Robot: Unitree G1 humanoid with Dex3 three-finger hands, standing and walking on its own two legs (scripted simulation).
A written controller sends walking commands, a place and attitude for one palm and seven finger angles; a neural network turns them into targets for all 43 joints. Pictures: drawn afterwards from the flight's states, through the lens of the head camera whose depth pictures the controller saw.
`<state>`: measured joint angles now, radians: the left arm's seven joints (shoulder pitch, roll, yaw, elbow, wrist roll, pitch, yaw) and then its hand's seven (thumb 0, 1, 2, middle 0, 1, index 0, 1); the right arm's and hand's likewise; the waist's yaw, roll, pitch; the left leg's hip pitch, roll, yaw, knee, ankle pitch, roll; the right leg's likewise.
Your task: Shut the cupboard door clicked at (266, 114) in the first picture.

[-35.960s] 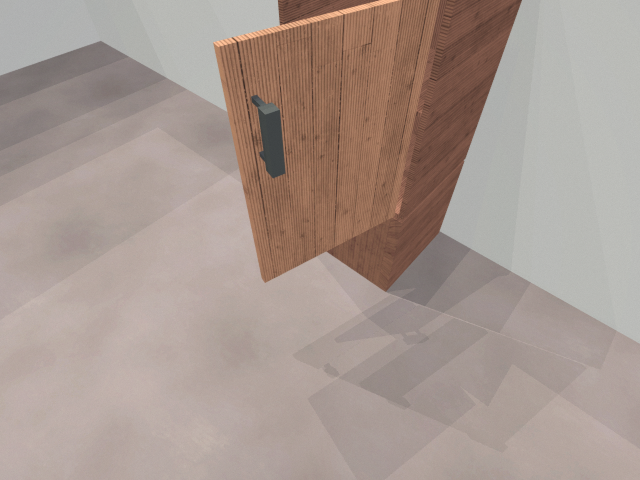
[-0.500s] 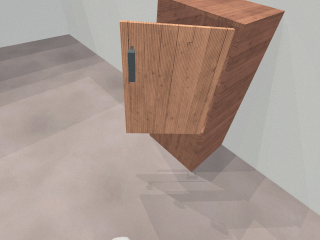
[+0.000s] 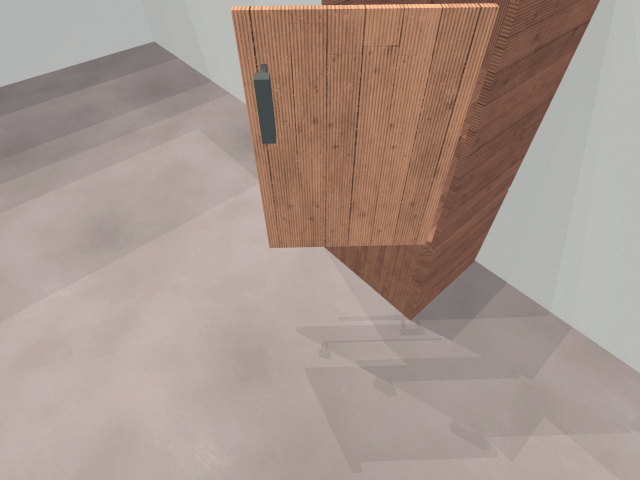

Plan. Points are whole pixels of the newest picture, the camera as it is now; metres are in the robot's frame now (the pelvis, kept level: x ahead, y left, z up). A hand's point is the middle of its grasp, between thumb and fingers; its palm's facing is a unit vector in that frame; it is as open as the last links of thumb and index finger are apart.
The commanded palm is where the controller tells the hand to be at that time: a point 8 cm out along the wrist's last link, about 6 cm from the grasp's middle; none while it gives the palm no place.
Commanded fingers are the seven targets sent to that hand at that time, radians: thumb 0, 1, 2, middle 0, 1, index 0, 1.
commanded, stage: look again from close up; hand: left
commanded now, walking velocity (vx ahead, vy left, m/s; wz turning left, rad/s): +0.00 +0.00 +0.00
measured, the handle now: (266, 103) +0.71 +0.12 +0.11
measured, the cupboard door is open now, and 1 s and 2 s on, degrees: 50 50 50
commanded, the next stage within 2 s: shuffle to correct the standing spot in 0.38 s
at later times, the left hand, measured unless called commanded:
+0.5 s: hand out of the picture +0.04 +0.17 -0.17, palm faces +0.06 -0.99 -0.15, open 7.3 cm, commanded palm none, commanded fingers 0.00 0.90 0.90 -0.20 -0.30 -0.20 -0.30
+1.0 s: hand out of the picture +0.07 +0.12 -0.17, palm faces +0.11 -0.98 -0.17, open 7.3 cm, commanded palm none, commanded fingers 0.00 0.90 0.90 -0.20 -0.30 -0.20 -0.30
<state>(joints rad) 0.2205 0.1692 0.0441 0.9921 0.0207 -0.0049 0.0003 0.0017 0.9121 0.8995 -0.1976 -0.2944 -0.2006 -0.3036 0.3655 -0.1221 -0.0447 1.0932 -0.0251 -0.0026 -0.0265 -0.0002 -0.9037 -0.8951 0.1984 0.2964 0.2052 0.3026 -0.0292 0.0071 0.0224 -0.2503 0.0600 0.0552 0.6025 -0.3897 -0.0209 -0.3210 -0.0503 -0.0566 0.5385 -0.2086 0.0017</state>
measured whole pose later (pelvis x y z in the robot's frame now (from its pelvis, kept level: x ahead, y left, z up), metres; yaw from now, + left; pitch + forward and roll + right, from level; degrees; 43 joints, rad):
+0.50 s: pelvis +0.06 +0.01 +0.01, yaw +1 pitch +0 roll +0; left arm 0.29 0.14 0.00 1.14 0.01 0.00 0.02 0.00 0.92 0.90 -0.20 -0.29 -0.20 -0.30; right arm 0.19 -0.16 -0.02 1.12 -0.01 -0.02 -0.04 0.00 -0.94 -0.90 0.20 0.30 0.20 0.30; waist 0.02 -0.01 0.04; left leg -0.14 0.01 0.08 0.39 -0.24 0.02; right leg -0.15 -0.05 -0.09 0.40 -0.24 0.02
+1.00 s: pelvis +0.14 -0.04 +0.00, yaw +2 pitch +0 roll +0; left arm 0.40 0.12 0.03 1.12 0.03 -0.04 0.02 0.00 0.91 0.90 -0.20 -0.29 -0.20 -0.30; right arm 0.25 -0.15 -0.05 1.12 -0.02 0.01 -0.01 0.00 -0.91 -0.90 0.19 0.30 0.20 0.30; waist 0.02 -0.01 0.07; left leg -0.50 0.08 0.11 0.99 -0.41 0.00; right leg -0.04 0.00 -0.15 0.43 -0.39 -0.05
